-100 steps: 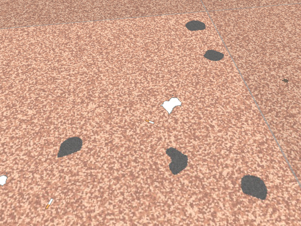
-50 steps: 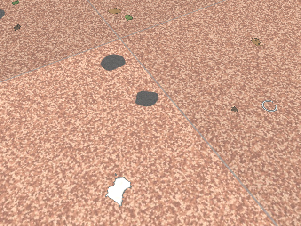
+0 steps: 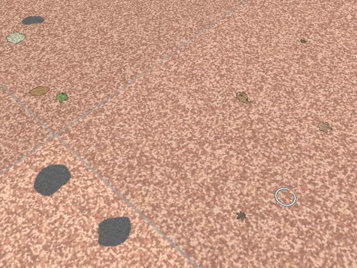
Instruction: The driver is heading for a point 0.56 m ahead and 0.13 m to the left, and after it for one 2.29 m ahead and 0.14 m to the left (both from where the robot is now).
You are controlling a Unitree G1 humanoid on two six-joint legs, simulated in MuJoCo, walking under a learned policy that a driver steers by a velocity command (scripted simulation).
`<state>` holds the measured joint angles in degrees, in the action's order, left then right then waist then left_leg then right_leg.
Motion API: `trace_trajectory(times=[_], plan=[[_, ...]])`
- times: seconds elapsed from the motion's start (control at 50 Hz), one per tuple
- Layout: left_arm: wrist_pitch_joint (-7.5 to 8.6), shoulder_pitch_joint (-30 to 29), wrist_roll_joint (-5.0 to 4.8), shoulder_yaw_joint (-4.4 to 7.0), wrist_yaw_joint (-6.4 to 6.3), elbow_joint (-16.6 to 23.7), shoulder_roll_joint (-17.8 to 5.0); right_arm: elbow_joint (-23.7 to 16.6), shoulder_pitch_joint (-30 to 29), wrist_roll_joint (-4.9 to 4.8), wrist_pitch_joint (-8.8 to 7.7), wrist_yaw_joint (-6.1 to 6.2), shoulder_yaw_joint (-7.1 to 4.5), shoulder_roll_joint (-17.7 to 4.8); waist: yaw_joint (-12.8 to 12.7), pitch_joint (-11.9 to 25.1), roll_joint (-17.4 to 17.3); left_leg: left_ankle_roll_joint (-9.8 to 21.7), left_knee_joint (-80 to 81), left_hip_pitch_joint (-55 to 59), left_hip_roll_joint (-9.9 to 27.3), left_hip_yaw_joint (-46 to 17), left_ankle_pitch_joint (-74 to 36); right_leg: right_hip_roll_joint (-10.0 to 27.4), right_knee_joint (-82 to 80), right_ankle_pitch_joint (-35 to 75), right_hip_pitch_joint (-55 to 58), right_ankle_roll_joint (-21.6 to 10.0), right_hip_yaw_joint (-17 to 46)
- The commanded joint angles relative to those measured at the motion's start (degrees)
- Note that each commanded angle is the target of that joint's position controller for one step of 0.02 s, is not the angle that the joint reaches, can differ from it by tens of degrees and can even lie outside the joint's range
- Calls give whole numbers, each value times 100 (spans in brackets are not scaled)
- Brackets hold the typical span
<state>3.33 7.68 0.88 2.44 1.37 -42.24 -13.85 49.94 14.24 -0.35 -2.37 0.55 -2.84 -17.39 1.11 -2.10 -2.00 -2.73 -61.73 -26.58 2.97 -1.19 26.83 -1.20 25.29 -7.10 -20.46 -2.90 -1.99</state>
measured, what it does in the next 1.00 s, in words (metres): steps on the spot: left foot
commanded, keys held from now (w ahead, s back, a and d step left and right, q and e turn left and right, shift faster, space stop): no key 1.00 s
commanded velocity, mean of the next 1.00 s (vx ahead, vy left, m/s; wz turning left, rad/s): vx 0.05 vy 0.00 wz -0.01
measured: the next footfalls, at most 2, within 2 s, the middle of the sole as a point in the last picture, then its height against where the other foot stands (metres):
left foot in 0.20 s outside the picture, level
right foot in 1.96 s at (213, 247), level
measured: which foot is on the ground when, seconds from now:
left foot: up 0.00-0.18, down 0.20-1.00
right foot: down 0.00-1.00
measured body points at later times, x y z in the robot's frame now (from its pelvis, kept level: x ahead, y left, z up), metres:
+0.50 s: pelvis +0.08 +0.02 +0.00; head +0.09 +0.03 +0.45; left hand +0.16 +0.28 -0.14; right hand +0.19 -0.23 -0.13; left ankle +0.10 +0.15 -0.74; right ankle +0.07 -0.09 -0.74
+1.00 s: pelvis +0.08 +0.02 +0.00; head +0.09 +0.02 +0.45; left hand +0.12 +0.28 -0.15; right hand +0.16 -0.23 -0.14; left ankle +0.10 +0.15 -0.74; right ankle +0.07 -0.09 -0.74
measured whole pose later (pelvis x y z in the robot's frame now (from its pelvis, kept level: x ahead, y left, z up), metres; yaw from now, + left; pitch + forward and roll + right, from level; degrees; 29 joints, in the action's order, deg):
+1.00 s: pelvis +0.08 +0.02 +0.00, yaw +0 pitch -2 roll +0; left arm -0.4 11.0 0.3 1.4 -2.2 -63.0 -12.3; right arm 61.0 8.3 0.2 0.7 2.0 -2.1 -12.9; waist -0.1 -2.4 -0.2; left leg -0.3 -27.9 -12.4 0.5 -0.2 13.6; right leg 0.7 27.3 -16.5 -9.0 0.1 -1.8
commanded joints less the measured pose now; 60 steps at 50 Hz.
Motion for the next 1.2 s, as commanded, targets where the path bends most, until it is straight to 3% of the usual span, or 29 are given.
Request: trace_trajectory(times=[0.02,0.06,0.1,0.14,0.18,0.2,0.22,0.24,0.26,0.28,0.3,0.4,0.54,0.78,1.2], plan=[[99,-272,91,146,-20,170,-610,-137,642,46,136,90,-63,-175,302,889,835,-110,726,483,243,-101,-539,1340,-844,3520,371,-1134,805],[85,-319,77,163,-70,51,-687,-170,417,88,156,110,-23,-112,258,951,878,-90,1508,811,199,-60,-1051,1254,-870,3353,282,-1088,599],[32,-178,52,167,-108,-114,-745,-194,183,85,198,113,-37,-196,141,1004,840,-62,1972,1019,156,-50,-1492,1292,-929,2690,356,-1060,645],[-22,-119,29,142,-119,-255,-729,-226,-19,80,250,109,-60,-270,86,869,792,13,2386,1216,132,-61,-1621,1302,-959,1614,297,-987,762],[-65,-138,-40,83,-116,-364,-618,-216,-76,138,257,103,-72,-268,170,682,673,168,3204,1664,49,24,-2001,1097,-819,261,130,-725,780],[-71,47,-41,29,-112,-468,-479,-249,-149,198,255,110,-80,-344,147,553,517,257,3629,1868,169,-130,-2428,899,-710,-353,60,-461,767],[-73,238,32,-8,-121,-530,-383,-324,-215,208,241,137,-112,-580,0,479,173,389,3802,2019,545,-517,-3128,619,-418,-946,-33,-188,644],[-66,795,49,12,-126,-634,-360,-331,-499,133,254,166,-184,-920,-477,405,-632,636,3706,1887,724,-640,-2838,205,-365,-1288,-100,12,340],[-121,642,66,-8,-183,-680,-386,-299,-618,90,255,121,-134,-532,-317,403,-730,641,3893,1290,540,-581,-1673,150,-311,-1038,475,147,158],[-180,399,33,28,-221,-673,-528,-276,-668,110,235,85,-75,-297,-212,222,-543,526,3969,1050,369,-493,-1320,171,-250,-850,608,163,163],[-228,327,-1,37,-262,-698,-532,-236,-697,137,205,69,-57,-269,-197,212,-429,426,3944,1023,288,-409,-1495,223,-211,-685,677,128,190],[-264,344,-33,55,-280,-921,-531,21,-556,73,108,80,-53,-295,-116,445,-121,395,3598,1539,171,-243,-2746,318,-142,147,849,105,258],[-333,330,-65,74,-316,-1268,-518,273,-667,54,162,101,-49,-269,-123,436,157,460,3537,1642,88,-159,-3031,334,-89,458,1048,160,220],[-358,338,-62,43,-367,-1710,-542,676,-698,59,239,136,-43,-201,-130,217,169,422,3678,1638,-40,-50,-2607,356,-199,139,1004,197,194],[-301,720,-55,-74,-386,-2115,-322,1126,-390,50,263,187,20,-72,-115,-22,200,377,3858,1481,-123,-5,-1901,324,-407,-527,755,202,158]])
Velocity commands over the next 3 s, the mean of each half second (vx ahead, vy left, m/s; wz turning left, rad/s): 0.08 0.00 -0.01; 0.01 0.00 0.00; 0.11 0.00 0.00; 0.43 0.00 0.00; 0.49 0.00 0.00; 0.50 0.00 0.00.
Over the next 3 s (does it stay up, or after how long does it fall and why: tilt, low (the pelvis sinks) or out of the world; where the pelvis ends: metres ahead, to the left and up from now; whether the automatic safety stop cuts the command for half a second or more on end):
stays up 0.93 0.06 0.00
